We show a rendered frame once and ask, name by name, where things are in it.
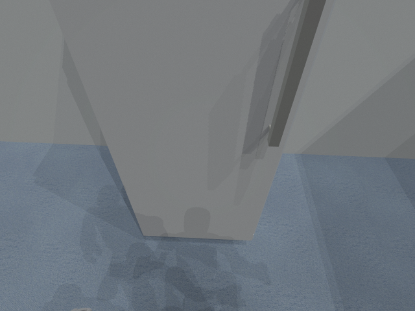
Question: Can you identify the handle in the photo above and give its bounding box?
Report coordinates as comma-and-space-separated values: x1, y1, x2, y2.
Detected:
267, 0, 326, 147

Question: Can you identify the fridge door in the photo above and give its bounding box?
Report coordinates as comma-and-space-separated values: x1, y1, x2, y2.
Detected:
49, 0, 334, 241

